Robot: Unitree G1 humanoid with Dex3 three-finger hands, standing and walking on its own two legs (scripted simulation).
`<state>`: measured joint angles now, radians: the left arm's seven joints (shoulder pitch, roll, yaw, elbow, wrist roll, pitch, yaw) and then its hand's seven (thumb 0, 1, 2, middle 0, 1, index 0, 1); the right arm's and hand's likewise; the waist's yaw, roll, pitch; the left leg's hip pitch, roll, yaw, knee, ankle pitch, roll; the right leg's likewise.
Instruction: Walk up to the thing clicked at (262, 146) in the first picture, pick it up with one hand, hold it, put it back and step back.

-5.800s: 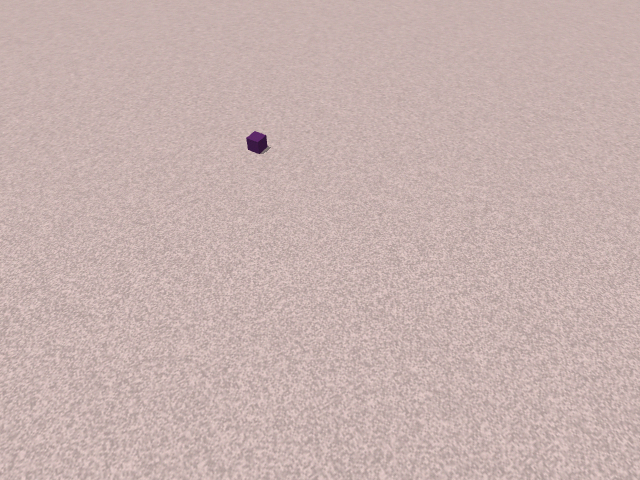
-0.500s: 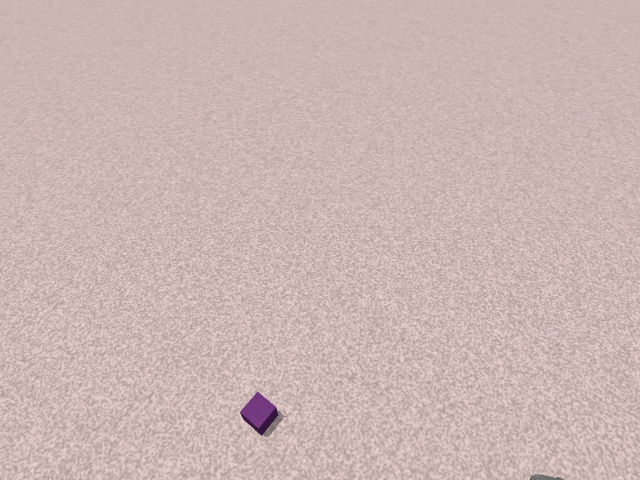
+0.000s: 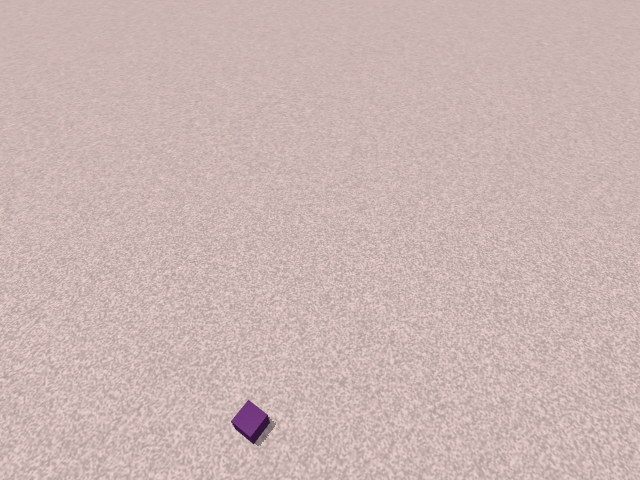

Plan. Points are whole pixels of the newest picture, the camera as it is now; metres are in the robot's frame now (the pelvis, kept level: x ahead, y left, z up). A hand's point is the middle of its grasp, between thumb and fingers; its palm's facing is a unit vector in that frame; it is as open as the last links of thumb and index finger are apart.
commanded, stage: walk up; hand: left
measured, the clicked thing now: (251, 421) +0.42 +0.22 -0.75
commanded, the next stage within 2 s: stand in 0.38 s
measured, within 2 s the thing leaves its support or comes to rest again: neither
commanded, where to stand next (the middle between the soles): +0.05 -0.01 m, yaw -1 degrees
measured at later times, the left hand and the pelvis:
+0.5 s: hand out of the picture +0.08 +0.25 -0.16, palm faces -0.02 -0.94 -0.34, open 7.4 cm; pelvis +0.00 +0.00 +0.00, yaw +0 degrees
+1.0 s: hand out of the picture +0.09 +0.25 -0.16, palm faces -0.02 -0.94 -0.34, open 7.4 cm; pelvis +0.01 +0.00 +0.00, yaw +1 degrees
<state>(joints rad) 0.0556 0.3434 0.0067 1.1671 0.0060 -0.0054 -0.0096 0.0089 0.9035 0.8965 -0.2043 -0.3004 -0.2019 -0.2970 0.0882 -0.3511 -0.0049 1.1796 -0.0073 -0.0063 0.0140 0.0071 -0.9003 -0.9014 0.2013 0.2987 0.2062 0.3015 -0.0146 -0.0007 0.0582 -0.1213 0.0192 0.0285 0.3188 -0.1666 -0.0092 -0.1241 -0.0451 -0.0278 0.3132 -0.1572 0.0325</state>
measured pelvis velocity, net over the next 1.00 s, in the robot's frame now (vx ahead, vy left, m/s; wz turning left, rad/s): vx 0.01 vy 0.00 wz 0.01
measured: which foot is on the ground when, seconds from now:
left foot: down 0.00-1.00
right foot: down 0.00-1.00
